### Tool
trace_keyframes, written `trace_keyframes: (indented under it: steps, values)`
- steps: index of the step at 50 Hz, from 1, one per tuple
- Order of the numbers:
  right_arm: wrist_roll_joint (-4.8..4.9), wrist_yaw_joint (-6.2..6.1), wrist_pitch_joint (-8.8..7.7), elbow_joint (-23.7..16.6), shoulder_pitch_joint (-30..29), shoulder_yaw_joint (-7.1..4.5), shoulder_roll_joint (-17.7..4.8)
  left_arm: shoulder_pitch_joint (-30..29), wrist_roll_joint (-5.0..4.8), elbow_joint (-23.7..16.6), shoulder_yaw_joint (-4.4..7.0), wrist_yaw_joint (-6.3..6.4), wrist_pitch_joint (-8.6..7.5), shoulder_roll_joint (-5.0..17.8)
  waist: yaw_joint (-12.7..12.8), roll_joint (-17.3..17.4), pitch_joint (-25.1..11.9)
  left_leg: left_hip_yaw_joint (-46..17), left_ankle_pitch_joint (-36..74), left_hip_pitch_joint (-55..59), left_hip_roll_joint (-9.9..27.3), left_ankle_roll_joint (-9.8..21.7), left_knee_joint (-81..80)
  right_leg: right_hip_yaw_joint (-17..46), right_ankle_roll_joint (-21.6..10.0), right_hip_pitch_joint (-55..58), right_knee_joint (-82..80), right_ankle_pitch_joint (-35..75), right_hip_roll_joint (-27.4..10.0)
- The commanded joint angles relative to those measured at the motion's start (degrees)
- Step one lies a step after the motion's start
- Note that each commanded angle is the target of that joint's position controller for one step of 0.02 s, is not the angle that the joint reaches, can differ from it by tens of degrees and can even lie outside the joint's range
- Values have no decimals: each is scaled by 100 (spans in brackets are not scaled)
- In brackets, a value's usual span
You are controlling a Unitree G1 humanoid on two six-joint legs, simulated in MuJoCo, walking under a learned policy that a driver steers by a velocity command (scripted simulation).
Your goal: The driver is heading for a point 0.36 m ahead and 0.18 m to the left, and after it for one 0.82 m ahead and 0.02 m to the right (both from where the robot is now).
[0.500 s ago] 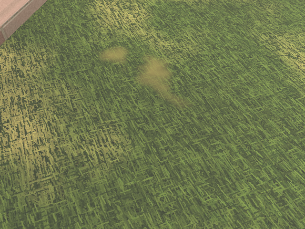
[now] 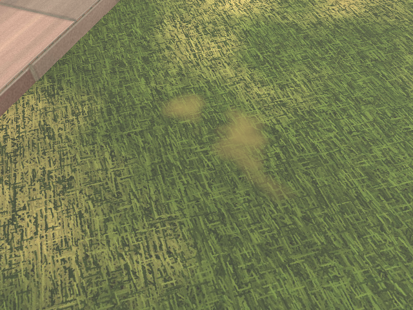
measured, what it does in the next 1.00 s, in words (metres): walks ahead: left foot, then right foot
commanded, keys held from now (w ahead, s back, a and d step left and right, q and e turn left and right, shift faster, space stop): w+q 0.38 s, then w+e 0.62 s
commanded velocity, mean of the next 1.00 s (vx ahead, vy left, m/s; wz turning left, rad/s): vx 0.50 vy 0.00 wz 0.08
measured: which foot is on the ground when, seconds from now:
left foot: up 0.00-0.36, down 0.38-0.96, up 0.98-1.00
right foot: down 0.00-0.40, up 0.42-0.92, down 0.94-1.00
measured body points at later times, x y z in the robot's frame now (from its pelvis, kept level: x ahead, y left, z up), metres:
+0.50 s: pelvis +0.26 +0.08 -0.01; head +0.29 +0.11 +0.44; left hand +0.27 +0.38 -0.14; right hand +0.46 -0.15 -0.11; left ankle +0.30 +0.17 -0.74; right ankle +0.18 -0.10 -0.63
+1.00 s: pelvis +0.55 +0.10 -0.02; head +0.59 +0.10 +0.43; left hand +0.71 +0.37 -0.13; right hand +0.62 -0.18 -0.15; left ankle +0.34 +0.19 -0.66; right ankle +0.65 +0.03 -0.74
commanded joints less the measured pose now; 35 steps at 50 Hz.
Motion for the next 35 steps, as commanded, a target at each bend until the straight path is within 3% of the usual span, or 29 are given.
trace_keyframes:
  steps: [1,4,7,11,14,16,17,18,19,20,21,22,23,24,25,26,28,31,35]
  values:
    - [-2,-20,88,-405,94,-142,-282,19,45,-114,148,11,-113,537,22,-938,-175,-303,547,-1002,584,-32,111,1317,-820,802,-1796,48,-1546]
    - [-47,-27,193,-592,-164,-161,-231,69,77,13,222,65,-160,715,-34,-686,-7,-365,1194,-1334,625,-138,-349,655,-901,776,-1961,678,-1536]
    - [-72,71,143,-740,-581,-134,-160,188,66,96,262,139,-119,846,78,-570,76,-201,2073,-1355,572,-155,-1389,65,-818,985,-1988,1001,-1405]
    - [-86,235,112,-1055,-1410,-52,-52,525,-17,200,333,196,-12,1060,396,-412,304,222,2384,-1341,477,-64,-2420,-358,-763,1471,-1956,1090,-1536]
    - [-81,324,135,-1294,-1721,-62,-138,717,-119,284,395,197,120,1185,433,-442,397,389,1899,-1471,383,111,-2778,-506,-651,2130,-1636,1504,-1733]
    - [-88,358,159,-1380,-1599,-131,-287,636,-175,261,445,207,204,1329,244,-582,206,666,1321,-1036,111,309,-2862,-666,-527,2374,-1041,2983,-1766]
    - [-85,354,179,-1346,-1284,-208,-421,568,-205,234,469,216,247,1404,30,-675,-52,852,1036,-526,-119,433,-2852,-751,-458,2405,-455,3942,-1729]
    - [-61,335,188,-1180,-562,-344,-631,452,-237,204,467,215,297,1417,-411,-617,-437,1013,1117,442,-414,607,-3110,-907,-330,2210,574,4476,-1564]
    - [-37,247,218,-894,435,-564,-1031,506,-191,174,402,221,297,1268,-859,-357,-969,782,1369,2068,-564,834,-3355,-997,-88,1335,2036,3814,-1308]
    - [-15,132,220,-803,675,-688,-1684,1006,91,-33,154,164,206,497,-453,1190,-1359,-1836,1130,4029,949,1603,-3601,-897,258,-1110,4157,-538,-576]
    - [-63,175,108,-1006,688,-551,-1506,1047,-37,-51,50,83,-31,440,-403,1072,-2367,-4404,145,4767,1855,2313,-4753,487,295,-2150,5220,-2634,127]
    - [-133,227,25,-919,616,-404,-1016,394,-352,-78,194,23,-143,951,-662,318,-1794,-3690,378,4435,1783,1888,-5013,839,157,-2680,5418,-2205,-189]
    - [-148,227,-36,-923,283,-359,-899,167,-396,-144,180,27,-193,916,-516,237,-1173,-2799,882,3663,1628,1632,-4924,780,25,-2745,5120,-1729,-476]
    - [-154,214,-63,-962,-190,-285,-670,137,-277,-38,188,78,-178,887,-293,-56,-795,-2043,1477,2839,1396,1404,-4922,783,4,-2440,4707,-1289,-769]
    - [-220,200,-94,-999,-490,-215,-461,256,-212,55,227,89,-104,905,-90,63,-591,-1502,1943,2220,1195,1271,-5053,849,7,-2026,4397,-972,-930]
    - [-268,190,-129,-997,-591,-194,-397,452,-210,156,235,73,-1,867,40,185,-553,-1199,2079,1871,1086,1187,-5242,893,21,-1671,4275,-740,-1009]
    - [-270,168,-231,-901,-601,-207,-450,601,-201,268,219,78,163,706,149,91,-435,-703,2513,1633,1017,1160,-5526,881,100,-1598,4007,-418,-1008]
    - [-315,87,-302,-728,-410,-230,-509,240,-188,177,204,105,247,602,37,-2,-136,-79,2836,1752,952,1032,-5743,1073,211,-2142,3288,345,-870]
    - [-306,2,-313,-627,-434,-199,-518,-188,-163,37,171,23,173,489,-106,77,58,628,2625,1913,811,749,-5956,912,194,-2107,1874,1598,-618]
